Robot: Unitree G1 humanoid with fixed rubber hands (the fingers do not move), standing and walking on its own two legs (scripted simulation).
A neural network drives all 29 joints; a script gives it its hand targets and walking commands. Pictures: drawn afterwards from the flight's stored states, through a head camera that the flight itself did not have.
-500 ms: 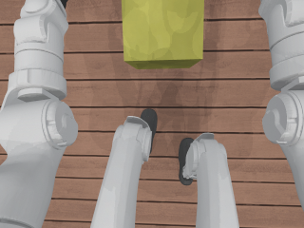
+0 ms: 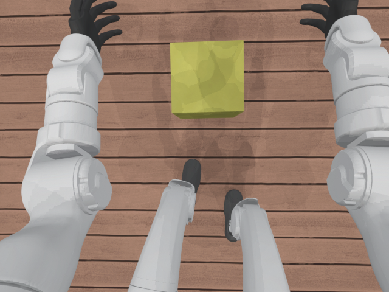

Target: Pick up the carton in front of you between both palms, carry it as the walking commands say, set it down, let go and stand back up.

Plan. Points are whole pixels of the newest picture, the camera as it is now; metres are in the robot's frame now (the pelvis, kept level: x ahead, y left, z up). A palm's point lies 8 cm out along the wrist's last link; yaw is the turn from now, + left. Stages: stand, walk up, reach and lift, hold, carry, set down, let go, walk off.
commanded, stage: let go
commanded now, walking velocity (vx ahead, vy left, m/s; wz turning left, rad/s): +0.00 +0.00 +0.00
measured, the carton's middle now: (206, 86) +0.54 +0.08 -0.51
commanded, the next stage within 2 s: stand in 1.38 s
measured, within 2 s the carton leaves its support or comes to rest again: neither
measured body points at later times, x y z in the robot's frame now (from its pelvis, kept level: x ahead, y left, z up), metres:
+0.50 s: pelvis +0.06 +0.02 +0.10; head +0.27 +0.05 +0.50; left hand +0.36 +0.28 -0.01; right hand +0.43 -0.15 -0.01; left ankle +0.13 +0.09 -0.60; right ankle +0.03 -0.11 -0.60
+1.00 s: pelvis +0.09 -0.02 +0.13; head +0.12 -0.01 +0.58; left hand +0.24 +0.23 +0.05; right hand +0.28 -0.24 +0.06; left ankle +0.13 +0.09 -0.60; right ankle +0.03 -0.11 -0.60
